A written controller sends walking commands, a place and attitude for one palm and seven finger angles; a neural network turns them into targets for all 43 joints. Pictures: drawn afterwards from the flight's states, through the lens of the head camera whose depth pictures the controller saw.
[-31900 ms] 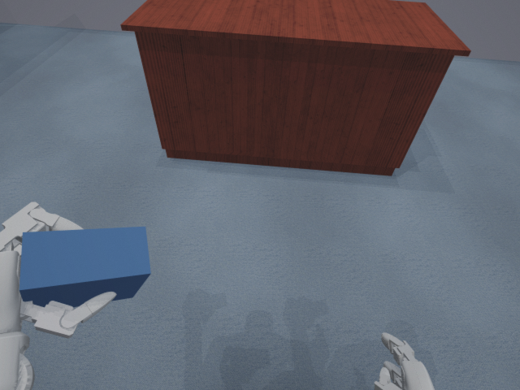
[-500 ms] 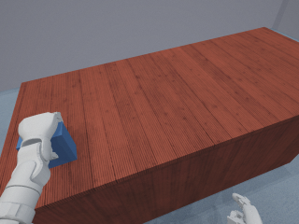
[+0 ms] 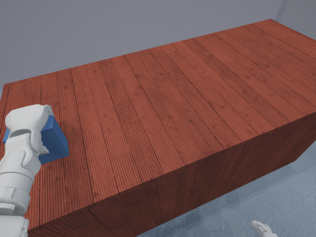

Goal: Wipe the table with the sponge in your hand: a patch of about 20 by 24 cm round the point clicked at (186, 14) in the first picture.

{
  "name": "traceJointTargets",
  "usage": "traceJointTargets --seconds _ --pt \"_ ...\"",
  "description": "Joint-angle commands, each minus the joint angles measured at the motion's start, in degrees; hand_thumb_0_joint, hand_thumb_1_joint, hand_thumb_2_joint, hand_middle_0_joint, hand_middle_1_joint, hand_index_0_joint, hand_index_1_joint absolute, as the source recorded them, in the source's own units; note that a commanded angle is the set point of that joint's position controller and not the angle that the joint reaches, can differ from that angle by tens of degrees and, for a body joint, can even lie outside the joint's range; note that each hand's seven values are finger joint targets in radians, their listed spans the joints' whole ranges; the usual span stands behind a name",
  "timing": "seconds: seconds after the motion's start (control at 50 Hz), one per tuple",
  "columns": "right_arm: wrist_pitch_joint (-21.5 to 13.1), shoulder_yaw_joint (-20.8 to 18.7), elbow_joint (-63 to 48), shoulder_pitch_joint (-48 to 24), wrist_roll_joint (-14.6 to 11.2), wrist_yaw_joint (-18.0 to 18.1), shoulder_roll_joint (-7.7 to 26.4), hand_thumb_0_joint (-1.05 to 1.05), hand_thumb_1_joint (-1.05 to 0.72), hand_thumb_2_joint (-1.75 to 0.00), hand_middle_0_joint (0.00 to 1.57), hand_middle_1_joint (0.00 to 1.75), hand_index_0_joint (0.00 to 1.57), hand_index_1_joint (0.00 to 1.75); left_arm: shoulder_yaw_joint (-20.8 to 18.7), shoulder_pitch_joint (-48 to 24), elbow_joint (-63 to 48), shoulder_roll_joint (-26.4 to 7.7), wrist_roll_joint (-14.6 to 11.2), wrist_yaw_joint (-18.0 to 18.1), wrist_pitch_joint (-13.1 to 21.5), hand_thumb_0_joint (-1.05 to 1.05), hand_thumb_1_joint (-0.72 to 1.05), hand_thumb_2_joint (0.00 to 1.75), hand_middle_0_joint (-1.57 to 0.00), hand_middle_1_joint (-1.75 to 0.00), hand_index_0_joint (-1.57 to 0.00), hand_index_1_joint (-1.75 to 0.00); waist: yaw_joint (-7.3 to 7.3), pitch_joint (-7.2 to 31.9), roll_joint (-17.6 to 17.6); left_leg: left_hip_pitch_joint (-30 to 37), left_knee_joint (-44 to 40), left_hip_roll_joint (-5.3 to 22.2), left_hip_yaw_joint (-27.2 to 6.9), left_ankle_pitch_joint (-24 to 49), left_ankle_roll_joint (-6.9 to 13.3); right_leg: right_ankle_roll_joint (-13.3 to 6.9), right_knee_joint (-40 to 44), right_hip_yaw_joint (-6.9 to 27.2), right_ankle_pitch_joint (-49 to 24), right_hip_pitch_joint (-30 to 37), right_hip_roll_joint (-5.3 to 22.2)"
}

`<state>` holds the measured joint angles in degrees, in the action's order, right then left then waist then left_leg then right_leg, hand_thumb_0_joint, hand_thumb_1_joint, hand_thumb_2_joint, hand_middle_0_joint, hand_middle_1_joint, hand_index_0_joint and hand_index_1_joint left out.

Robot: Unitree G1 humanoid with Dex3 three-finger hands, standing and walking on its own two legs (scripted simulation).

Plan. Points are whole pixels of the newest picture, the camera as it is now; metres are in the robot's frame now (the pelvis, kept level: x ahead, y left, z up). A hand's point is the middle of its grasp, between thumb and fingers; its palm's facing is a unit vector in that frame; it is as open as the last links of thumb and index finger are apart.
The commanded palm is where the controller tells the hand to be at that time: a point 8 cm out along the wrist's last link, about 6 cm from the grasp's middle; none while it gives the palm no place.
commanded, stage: wipe forward along the first lane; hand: left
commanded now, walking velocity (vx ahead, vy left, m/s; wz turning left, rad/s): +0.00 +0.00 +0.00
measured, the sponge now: (43, 146) +0.33 +0.36 +0.04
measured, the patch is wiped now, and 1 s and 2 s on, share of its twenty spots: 0.35 0.55 0.70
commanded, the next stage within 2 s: slide across to the middle lane in 0.42 s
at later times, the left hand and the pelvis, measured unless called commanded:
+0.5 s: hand (36, 121) +0.38 +0.39 +0.08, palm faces -0.11 +0.01 -0.99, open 10.0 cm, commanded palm +0.36 +0.37 +0.12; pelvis +0.01 +0.02 +0.00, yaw +0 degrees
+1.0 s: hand (56, 113) +0.41 +0.34 +0.09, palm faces -0.04 -0.01 -1.00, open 10.0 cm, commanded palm +0.39 +0.32 +0.14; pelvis +0.02 +0.03 +0.00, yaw +1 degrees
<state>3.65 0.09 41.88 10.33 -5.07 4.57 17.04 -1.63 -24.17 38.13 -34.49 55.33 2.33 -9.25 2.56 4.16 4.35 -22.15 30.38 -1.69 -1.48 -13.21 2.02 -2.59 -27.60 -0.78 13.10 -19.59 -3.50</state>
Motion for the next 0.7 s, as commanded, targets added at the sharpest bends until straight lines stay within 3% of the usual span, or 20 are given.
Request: traceJointTargets --seconds 0.0,0.06,0.08,0.12,0.18,0.2,0.22,0.26,0.28,0.32,0.34,0.38,0.44,0.48,0.5,0.52,0.54,0.58,0.66,0.68 --pt "-2.3 -2.7 -7.9 -4.6 0.0 0.4 7.5 0.0 -0.9 -0.9 0.2 0.3 0.2 0.3 -2.4 -14.4 -3.2 -12.4 0.8 1.1 0.3 0.0 0.1 1.3 -1.2 -1.6 -1.2 -1.6 -0.87 11.2 -4.9 4.1 -3.1 -0.1 -1.2 5.4 1.6 -0.8 4.7 3.6 -7.5 4.3 2.4" --pt "-1.9 -2.7 -7.8 -4.8 -0.1 0.2 7.6 0.0 -0.9 -0.9 0.2 0.3 0.2 0.3 -3.8 -13.9 -2.7 -13.8 0.9 1.5 0.1 0.0 0.1 1.3 -1.2 -1.6 -1.2 -1.6 -0.64 11.7 -6.1 4.0 -3.1 -0.1 -1.2 6.6 1.4 -0.6 4.6 3.7 -9.6 4.8 2.5" --pt "-1.9 -2.7 -7.7 -5.1 -0.1 0.2 7.8 0.0 -0.9 -0.9 0.2 0.3 0.2 0.3 -6.0 -14.4 -3.4 -16.0 0.5 1.6 0.5 0.0 0.1 1.3 -1.2 -1.6 -1.2 -1.6 -0.2 12.4 -5.1 4.2 -3.3 0.0 -1.3 7.3 1.4 -0.9 4.5 4.2 -10.3 5.3 2.5" --pt "-1.7 -2.5 -7.8 -4.6 -0.1 0.2 7.4 0.0 -0.9 -0.9 0.2 0.3 0.2 0.3 -2.3 -16.6 -2.2 -12.7 1.3 1.6 0.2 0.0 0.1 1.3 -1.2 -1.6 -1.2 -1.6 -1.29 10.0 -4.9 4.3 -3.6 0.1 -1.5 6.4 1.3 -0.7 4.9 2.8 -7.9 2.9 2.4" --pt "-1.6 -2.6 -7.1 -4.3 -0.1 0.3 8.1 0.0 -0.9 -0.9 0.2 0.3 0.2 0.3 -5.9 -19.0 -0.7 -17.4 1.8 1.9 0.4 0.0 0.1 1.3 -1.2 -1.6 -1.2 -1.6 -0.77 11.0 -4.6 4.8 -4.0 0.3 -1.9 7.0 1.3 -1.1 4.8 3.0 -7.1 2.5 2.0" --pt "-1.6 -2.7 -7.4 -3.4 0.1 0.2 7.7 0.0 -0.9 -0.9 0.2 0.3 0.2 0.3 -2.8 -18.7 -0.2 -14.2 2.2 1.8 0.3 0.0 0.1 1.3 -1.2 -1.6 -1.2 -1.6 -1.27 11.7 -4.3 5.2 -3.6 0.3 -1.6 7.3 1.3 -0.9 4.6 2.1 -7.3 2.7 2.1" --pt "-1.5 -2.6 -7.4 -3.3 -0.1 0.1 7.7 0.0 -0.9 -0.9 0.2 0.3 0.2 0.3 -2.2 -19.0 0.0 -13.6 2.5 1.7 0.2 0.0 0.1 1.3 -1.2 -1.6 -1.2 -1.6 -1.36 11.8 -4.6 5.7 -3.7 0.4 -1.9 7.7 1.1 -1.0 4.8 2.1 -7.3 1.9 2.1" --pt "-1.2 -2.5 -7.3 -3.2 -0.1 0.0 7.6 0.0 -0.9 -0.9 0.2 0.3 0.2 0.3 -1.6 -21.4 1.2 -13.5 2.7 1.7 0.0 0.0 0.1 1.3 -1.2 -1.6 -1.2 -1.6 -1.76 10.8 -3.6 6.1 -4.2 0.7 -2.3 6.6 0.9 -1.1 5.0 1.7 -5.3 0.3 2.0" --pt "-1.4 -2.5 -7.0 -3.1 -0.1 0.1 7.9 0.0 -0.9 -0.9 0.2 0.3 0.2 0.3 -3.1 -23.5 1.0 -15.3 2.7 1.6 0.7 0.0 0.1 1.3 -1.2 -1.6 -1.2 -1.6 -1.78 11.2 -3.4 6.4 -4.2 0.9 -2.8 7.4 0.9 -1.4 4.7 1.9 -5.6 -0.1 1.8" --pt "-1.3 -2.6 -7.2 -2.2 -0.1 0.1 7.7 0.0 -0.9 -0.9 0.2 0.3 0.2 0.3 -0.9 -24.4 2.2 -13.4 2.9 1.5 0.8 0.0 0.1 1.3 -1.2 -1.6 -1.2 -1.6 -2.3 11.9 -3.9 6.5 -3.9 0.8 -2.6 6.7 1.0 -1.1 4.9 1.4 -4.9 -0.2 1.9" --pt "-1.2 -2.6 -6.8 -1.9 0.0 0.1 7.8 0.0 -0.9 -0.9 0.2 0.3 0.2 0.3 -1.8 -25.1 4.1 -14.6 3.2 1.6 0.8 0.0 0.1 1.3 -1.2 -1.6 -1.2 -1.6 -2.38 11.1 -4.4 6.2 -4.1 1.0 -2.8 6.1 0.9 -1.1 4.9 1.3 -4.2 -0.9 1.9" --pt "-1.3 -2.7 -6.7 -1.7 0.1 0.3 8.1 0.0 -0.9 -0.9 0.2 0.3 0.2 0.3 -4.0 -26.1 3.6 -16.9 3.1 1.8 1.9 0.0 0.1 1.3 -1.2 -1.6 -1.2 -1.6 -1.74 13.4 -3.0 6.6 -3.9 1.0 -2.8 8.0 0.8 -1.5 4.5 1.7 -5.8 -0.1 1.8" --pt "-0.9 -2.8 -6.9 -0.6 0.2 -0.2 7.8 0.0 -0.9 -0.9 0.2 0.3 0.2 0.3 -0.4 -26.4 4.7 -13.2 3.8 1.8 2.1 0.0 0.1 1.3 -1.2 -1.6 -1.2 -1.6 -2.38 13.4 -2.5 7.7 -3.4 1.3 -3.1 9.6 0.3 -1.4 4.1 0.8 -6.2 -1.6 1.7" --pt "-0.9 -2.8 -6.4 -0.6 0.2 0.0 8.2 0.0 -0.9 -0.9 0.2 0.3 0.2 0.3 -3.4 -28.6 5.2 -16.7 3.4 2.0 2.6 0.0 0.1 1.3 -1.2 -1.6 -1.2 -1.6 -2.33 13.4 -2.4 7.1 -3.5 1.3 -3.3 9.8 0.5 -1.7 4.2 1.3 -6.6 -1.4 1.6" --pt "-0.7 -3.1 -6.4 0.7 0.4 -0.1 8.3 0.0 -0.9 -0.9 0.2 0.3 0.2 0.3 -3.3 -26.3 6.7 -16.4 3.6 2.1 2.6 0.0 0.1 1.3 -1.2 -1.6 -1.2 -1.6 -2.0 14.4 -3.6 6.9 -3.1 1.2 -3.1 10.5 0.6 -1.5 4.0 0.8 -7.1 -0.2 1.6" --pt "-0.7 -2.9 -6.9 -0.1 0.1 -0.2 7.8 0.0 -0.9 -0.9 0.2 0.3 0.2 0.3 0.3 -28.2 4.8 -12.8 3.2 1.9 2.7 0.0 0.1 1.3 -1.2 -1.6 -1.2 -1.6 -2.89 14.5 -2.9 7.5 -3.1 1.2 -3.0 10.2 0.4 -1.3 4.2 0.9 -7.0 -1.0 1.7" --pt "-0.8 -3.2 -6.5 0.0 0.2 -0.3 7.9 0.0 -0.9 -0.9 0.2 0.3 0.2 0.3 -1.1 -28.4 4.9 -13.8 3.0 2.2 2.8 0.0 0.1 1.3 -1.2 -1.6 -1.2 -1.6 -2.69 14.5 -3.8 7.9 -3.2 1.6 -3.1 9.9 0.5 -1.2 4.4 1.0 -6.7 -1.1 1.8" --pt "-1.1 -3.2 -7.0 -1.0 0.2 -0.3 7.5 0.0 -0.9 -0.9 0.2 0.3 0.2 0.3 -1.7 -28.8 0.7 -13.7 2.2 2.5 3.5 0.0 0.1 1.3 -1.2 -1.6 -1.2 -1.6 -1.8 16.9 -0.2 10.1 -3.5 1.6 -3.5 12.4 0.2 -1.7 4.2 1.4 -7.8 -0.3 1.7" --pt "-1.2 -3.4 -6.8 -1.9 0.0 -0.6 7.0 0.0 -0.9 -0.9 0.2 0.3 0.2 0.3 1.8 -29.5 -2.7 -9.1 0.7 3.4 2.3 0.0 0.1 1.3 -1.2 -1.6 -1.2 -1.6 -2.53 16.0 -0.6 12.7 -4.0 2.2 -4.6 12.6 -0.5 -1.4 4.6 0.8 -6.7 -1.4 1.7" --pt "-1.7 -3.2 -6.7 -2.6 0.0 -0.5 7.1 0.0 -0.9 -0.9 0.2 0.3 0.2 0.3 0.0 -30.6 -4.6 -10.6 -0.2 3.6 2.3 0.0 0.1 1.3 -1.2 -1.6 -1.2 -1.6 -2.04 16.8 0.1 13.2 -4.6 2.2 -5.2 13.5 -0.8 -1.8 4.4 0.8 -7.1 -0.9 1.6"
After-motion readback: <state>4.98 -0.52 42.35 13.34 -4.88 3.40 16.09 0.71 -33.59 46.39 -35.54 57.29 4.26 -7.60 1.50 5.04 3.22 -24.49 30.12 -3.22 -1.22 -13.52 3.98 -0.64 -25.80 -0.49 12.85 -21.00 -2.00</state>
